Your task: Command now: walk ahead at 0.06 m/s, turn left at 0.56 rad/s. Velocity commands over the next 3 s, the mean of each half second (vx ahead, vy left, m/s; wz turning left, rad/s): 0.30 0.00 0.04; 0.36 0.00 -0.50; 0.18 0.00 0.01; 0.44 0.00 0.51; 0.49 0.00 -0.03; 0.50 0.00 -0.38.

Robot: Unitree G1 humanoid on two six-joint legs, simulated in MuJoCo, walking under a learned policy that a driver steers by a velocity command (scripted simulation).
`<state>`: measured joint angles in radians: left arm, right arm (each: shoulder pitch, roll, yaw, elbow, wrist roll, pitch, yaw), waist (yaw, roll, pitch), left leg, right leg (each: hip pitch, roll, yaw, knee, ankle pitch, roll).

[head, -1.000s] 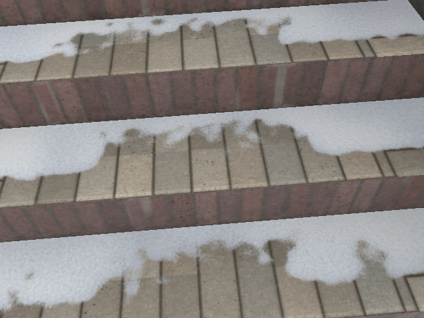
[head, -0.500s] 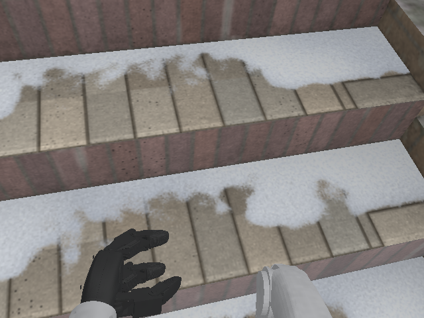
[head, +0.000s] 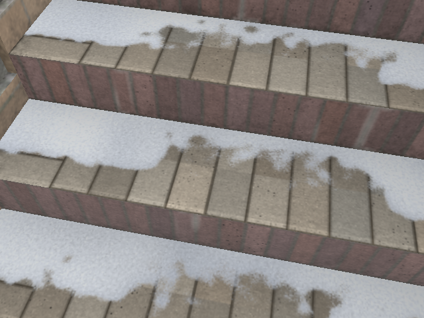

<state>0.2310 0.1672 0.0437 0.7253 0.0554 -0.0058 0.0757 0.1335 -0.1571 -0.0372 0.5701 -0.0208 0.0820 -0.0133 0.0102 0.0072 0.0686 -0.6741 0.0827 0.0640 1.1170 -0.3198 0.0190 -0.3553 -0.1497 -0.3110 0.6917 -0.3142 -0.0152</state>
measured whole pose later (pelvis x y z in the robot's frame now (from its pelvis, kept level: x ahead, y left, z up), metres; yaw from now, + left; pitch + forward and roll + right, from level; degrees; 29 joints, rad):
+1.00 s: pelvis +0.49 -0.03 +0.21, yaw -17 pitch +5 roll +2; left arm 0.47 0.17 0.06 0.95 0.01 -0.06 0.04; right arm -0.14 0.00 0.09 0.45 -0.04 -0.04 -0.02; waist 0.09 -0.02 0.06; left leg -1.21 0.01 0.10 1.50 -0.35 0.10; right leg -0.06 0.08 0.14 0.26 -0.17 -0.12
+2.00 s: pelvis +0.85 -0.11 +0.39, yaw +2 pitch +5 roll +3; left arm 0.56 0.10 0.03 1.03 -0.02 -0.12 0.04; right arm -0.10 -0.10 0.02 0.56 -0.01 0.02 0.00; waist 0.07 0.01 0.02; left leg -0.97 -0.05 0.23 1.28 -0.44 0.19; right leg 0.05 -0.15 -0.28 0.31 -0.19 0.00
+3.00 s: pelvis +1.44 -0.11 +0.73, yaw -14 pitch +6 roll +3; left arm 0.55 0.15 0.04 1.00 -0.02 -0.11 0.04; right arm -0.07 -0.01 0.09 0.54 -0.02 -0.04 0.00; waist 0.08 -0.03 -0.02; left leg -0.99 0.02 0.14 1.27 -0.41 0.15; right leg 0.00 0.05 0.10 0.30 -0.16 -0.13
